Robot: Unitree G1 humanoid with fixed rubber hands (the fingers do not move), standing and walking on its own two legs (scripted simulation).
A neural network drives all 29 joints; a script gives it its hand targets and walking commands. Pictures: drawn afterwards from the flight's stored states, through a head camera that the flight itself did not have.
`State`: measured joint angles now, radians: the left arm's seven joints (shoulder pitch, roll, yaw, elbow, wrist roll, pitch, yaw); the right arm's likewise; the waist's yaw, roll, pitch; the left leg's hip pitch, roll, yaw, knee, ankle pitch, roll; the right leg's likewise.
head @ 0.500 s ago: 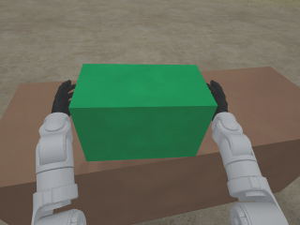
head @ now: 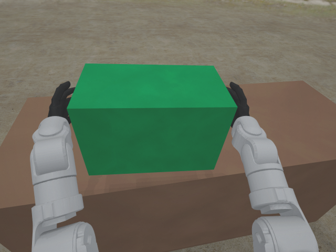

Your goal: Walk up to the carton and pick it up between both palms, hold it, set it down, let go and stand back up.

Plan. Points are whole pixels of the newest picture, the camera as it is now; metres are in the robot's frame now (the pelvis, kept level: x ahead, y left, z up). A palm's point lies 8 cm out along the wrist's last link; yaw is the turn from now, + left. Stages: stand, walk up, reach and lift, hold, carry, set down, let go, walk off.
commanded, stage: hold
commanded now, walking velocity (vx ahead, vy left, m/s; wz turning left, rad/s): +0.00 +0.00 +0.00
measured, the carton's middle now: (152, 119) +0.38 +0.01 +0.16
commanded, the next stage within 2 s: none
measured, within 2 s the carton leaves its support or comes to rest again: neither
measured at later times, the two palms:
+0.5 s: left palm (63, 118) +0.35 +0.20 +0.20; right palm (240, 114) +0.35 -0.19 +0.19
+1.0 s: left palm (64, 118) +0.35 +0.20 +0.20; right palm (241, 116) +0.35 -0.19 +0.19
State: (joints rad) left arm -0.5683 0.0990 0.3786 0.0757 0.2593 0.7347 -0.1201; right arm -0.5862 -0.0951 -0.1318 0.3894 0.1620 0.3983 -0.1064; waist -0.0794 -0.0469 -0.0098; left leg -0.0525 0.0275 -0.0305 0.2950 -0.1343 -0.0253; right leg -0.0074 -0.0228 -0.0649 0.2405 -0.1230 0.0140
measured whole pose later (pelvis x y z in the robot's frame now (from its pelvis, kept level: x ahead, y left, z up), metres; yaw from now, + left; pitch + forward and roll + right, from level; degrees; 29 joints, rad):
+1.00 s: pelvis +0.00 +0.00 +0.00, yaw -1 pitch -6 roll -1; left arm -0.56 0.08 0.38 0.06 0.26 0.74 -0.11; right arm -0.58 -0.12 -0.11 0.38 0.18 0.40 -0.11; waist -0.08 -0.04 -0.01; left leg -0.05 0.03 -0.02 0.29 -0.14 -0.03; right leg -0.01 -0.02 -0.05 0.24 -0.13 0.01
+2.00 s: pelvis +0.00 +0.00 +0.00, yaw -1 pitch -6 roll -1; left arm -0.52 0.09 0.38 0.04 0.25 0.73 -0.12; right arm -0.57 -0.12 -0.09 0.36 0.19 0.40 -0.12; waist -0.08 -0.04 0.01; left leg -0.04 0.04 -0.02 0.28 -0.14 -0.03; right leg 0.00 -0.01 -0.05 0.24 -0.13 0.01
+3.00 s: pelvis +0.00 +0.00 +0.00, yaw -1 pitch -6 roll -1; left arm -0.52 0.08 0.37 0.04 0.26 0.73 -0.11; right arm -0.56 -0.13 -0.10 0.37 0.19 0.39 -0.11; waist -0.08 -0.04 0.02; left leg -0.03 0.03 -0.01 0.28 -0.14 -0.03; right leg 0.00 -0.01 -0.04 0.24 -0.13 0.01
